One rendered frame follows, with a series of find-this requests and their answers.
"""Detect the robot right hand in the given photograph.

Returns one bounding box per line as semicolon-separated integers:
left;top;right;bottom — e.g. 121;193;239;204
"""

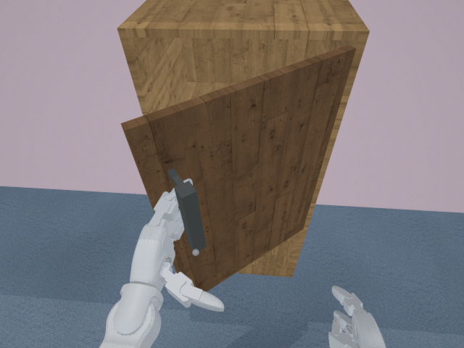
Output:
328;286;386;348

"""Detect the robot left hand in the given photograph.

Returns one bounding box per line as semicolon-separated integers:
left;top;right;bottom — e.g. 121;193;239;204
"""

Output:
130;178;224;312

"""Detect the handle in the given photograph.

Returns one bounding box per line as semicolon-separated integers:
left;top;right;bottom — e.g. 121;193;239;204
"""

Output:
168;168;207;251

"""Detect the robot left forearm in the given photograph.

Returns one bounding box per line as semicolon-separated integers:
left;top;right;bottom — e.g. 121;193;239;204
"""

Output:
99;282;164;348

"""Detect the cupboard door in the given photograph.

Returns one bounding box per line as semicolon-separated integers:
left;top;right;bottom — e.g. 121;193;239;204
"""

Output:
121;45;356;292

